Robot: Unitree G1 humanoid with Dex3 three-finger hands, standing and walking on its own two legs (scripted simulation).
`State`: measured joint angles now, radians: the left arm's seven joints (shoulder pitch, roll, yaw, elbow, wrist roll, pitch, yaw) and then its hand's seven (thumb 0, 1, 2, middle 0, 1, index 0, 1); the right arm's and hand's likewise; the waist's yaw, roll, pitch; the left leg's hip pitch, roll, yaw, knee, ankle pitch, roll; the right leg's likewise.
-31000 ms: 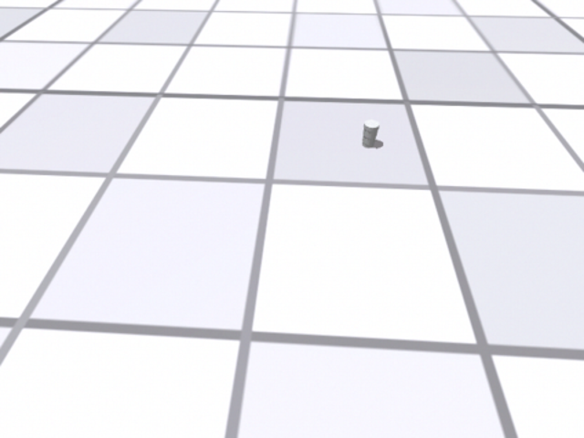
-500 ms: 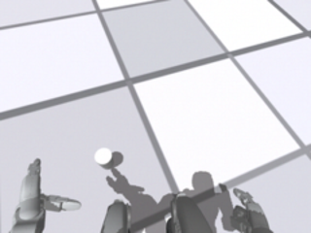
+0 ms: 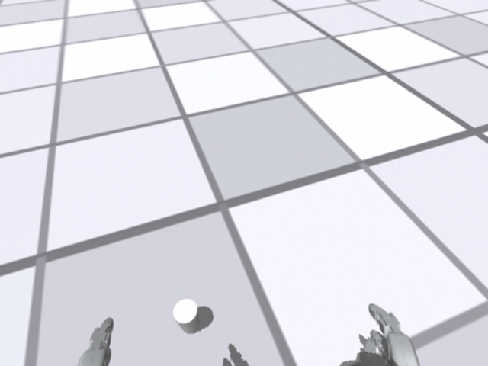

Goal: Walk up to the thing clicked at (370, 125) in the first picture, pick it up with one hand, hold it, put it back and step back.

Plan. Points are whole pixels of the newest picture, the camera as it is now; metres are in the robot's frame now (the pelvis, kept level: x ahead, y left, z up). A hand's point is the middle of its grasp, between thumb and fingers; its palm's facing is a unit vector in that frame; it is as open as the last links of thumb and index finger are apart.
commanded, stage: home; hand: left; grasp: from the side
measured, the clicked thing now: (188, 318) +0.46 +0.20 -0.65
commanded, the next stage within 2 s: stand in 1.46 s
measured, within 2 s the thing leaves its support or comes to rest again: neither
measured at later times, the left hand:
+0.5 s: hand out of the picture +0.17 +0.18 -0.05, palm faces +0.10 -0.95 -0.29, open 17.4 cm
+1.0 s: hand out of the picture +0.17 +0.18 -0.05, palm faces +0.10 -0.95 -0.28, open 17.4 cm
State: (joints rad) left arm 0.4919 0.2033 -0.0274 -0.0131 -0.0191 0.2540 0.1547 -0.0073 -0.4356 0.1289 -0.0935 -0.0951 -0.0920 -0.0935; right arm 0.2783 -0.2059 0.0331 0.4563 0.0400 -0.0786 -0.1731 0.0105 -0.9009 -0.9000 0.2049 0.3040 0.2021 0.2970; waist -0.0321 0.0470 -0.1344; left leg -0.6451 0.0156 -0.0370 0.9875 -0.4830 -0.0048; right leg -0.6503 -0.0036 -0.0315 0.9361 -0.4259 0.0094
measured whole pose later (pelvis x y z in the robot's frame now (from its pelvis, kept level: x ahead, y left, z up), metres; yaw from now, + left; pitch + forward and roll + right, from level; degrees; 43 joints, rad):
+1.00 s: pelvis +0.00 +0.00 +0.01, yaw +0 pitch +7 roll -2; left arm 0.46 0.20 -0.01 0.03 -0.01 0.25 0.13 -0.01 -0.53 0.07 -0.05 -0.06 -0.06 -0.06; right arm 0.27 -0.21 0.03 0.51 0.02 -0.13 -0.17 0.01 -0.90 -0.90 0.21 0.30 0.20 0.30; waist -0.02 0.03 -0.09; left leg -0.60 0.02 -0.04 0.96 -0.48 -0.01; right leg -0.60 0.00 -0.04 0.90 -0.42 0.01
